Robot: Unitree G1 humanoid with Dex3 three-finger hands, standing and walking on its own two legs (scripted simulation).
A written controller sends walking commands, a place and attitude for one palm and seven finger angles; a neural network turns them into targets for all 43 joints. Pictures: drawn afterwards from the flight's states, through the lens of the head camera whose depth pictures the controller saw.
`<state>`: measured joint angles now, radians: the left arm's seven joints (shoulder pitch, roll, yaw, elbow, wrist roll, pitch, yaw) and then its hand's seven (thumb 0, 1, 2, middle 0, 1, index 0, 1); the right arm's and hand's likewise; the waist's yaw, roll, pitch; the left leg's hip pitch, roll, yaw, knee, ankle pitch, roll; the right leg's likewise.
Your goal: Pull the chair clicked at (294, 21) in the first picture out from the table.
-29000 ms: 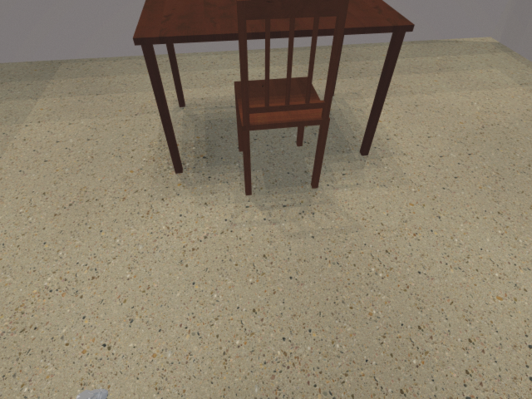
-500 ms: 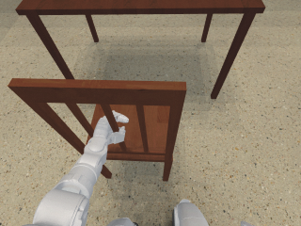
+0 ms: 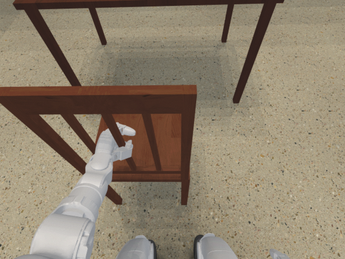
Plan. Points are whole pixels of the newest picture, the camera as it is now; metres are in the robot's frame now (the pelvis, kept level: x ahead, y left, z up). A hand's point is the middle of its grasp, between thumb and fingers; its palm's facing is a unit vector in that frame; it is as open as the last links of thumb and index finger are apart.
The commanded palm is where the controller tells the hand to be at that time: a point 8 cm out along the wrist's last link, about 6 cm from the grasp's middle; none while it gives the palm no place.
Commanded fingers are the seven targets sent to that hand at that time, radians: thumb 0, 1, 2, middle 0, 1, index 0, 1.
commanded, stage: step backward, pulling the chair out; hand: left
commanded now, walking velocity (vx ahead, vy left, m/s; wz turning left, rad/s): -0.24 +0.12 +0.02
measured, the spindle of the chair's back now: (122, 146) +0.40 +0.15 -0.06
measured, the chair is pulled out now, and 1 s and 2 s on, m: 0.49 0.60 0.60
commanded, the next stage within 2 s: stop walking, hand still on the chair in 0.10 s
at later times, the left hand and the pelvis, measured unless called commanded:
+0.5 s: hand (121, 179) +0.29 +0.14 -0.04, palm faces -0.03 -0.98 -0.21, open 5.0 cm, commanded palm +0.28 +0.19 -0.02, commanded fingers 0.00 0.90 0.90 -0.50 -1.45 -0.50 -1.45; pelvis -0.04 +0.02 +0.01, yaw +0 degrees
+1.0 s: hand (119, 191) +0.26 +0.14 -0.04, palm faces -0.07 -0.98 -0.20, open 5.0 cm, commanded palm +0.25 +0.19 -0.02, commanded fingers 0.00 0.90 0.90 -0.50 -1.45 -0.50 -1.45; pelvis -0.02 +0.03 +0.02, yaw -1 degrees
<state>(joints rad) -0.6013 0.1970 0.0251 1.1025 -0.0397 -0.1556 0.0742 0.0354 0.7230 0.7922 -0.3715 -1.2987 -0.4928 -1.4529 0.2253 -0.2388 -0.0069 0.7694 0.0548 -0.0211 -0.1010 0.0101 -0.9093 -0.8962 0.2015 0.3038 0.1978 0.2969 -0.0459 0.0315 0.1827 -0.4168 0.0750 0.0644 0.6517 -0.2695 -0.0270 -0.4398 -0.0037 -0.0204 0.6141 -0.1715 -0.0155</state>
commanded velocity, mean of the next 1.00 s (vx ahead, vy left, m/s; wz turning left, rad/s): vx -0.01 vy -0.02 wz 0.00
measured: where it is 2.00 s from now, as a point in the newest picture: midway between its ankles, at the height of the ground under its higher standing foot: outside the picture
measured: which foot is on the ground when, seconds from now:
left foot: down 0.00-0.00, up 0.02-0.18, down 0.20-1.00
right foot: down 0.00-0.22, up 0.24-0.34, down 0.36-1.00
